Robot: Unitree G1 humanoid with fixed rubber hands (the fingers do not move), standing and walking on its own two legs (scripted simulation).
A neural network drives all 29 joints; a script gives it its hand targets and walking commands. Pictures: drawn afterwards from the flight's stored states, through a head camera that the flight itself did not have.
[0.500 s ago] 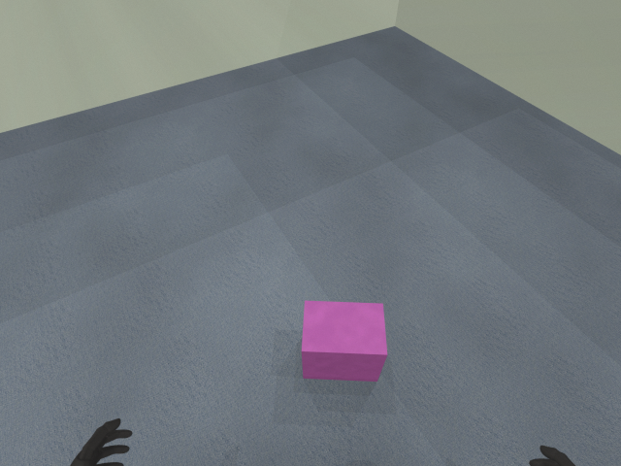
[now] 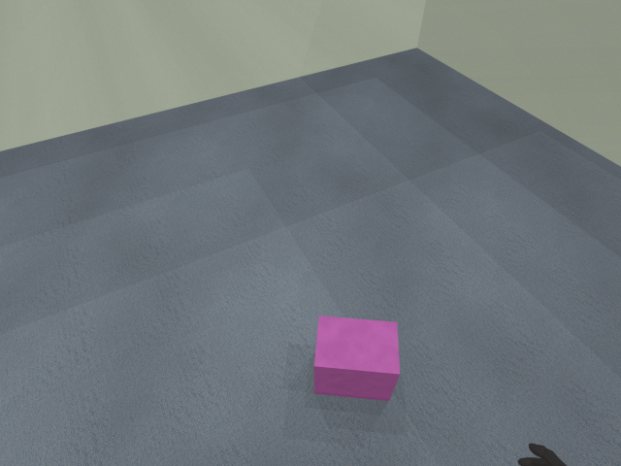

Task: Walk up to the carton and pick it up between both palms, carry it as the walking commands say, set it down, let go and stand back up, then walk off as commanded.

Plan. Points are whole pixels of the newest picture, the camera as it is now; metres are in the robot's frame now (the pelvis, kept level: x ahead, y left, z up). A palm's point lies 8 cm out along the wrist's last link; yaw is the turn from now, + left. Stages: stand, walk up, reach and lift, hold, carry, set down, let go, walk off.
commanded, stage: walk up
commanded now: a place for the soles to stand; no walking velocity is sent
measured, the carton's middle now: (354, 359) +0.55 -0.11 -0.67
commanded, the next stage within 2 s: none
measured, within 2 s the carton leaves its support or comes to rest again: neither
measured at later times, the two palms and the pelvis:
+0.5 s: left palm (175, 450) +0.19 +0.22 -0.13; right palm out of the picture +0.12 -0.44 -0.11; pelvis +0.08 -0.09 -0.03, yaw -6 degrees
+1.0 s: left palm (212, 361) +0.30 +0.18 -0.10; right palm out of the picture +0.22 -0.43 -0.10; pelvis +0.13 -0.11 +0.00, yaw -8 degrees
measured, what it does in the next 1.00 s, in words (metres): walks ahead: right foot, then left foot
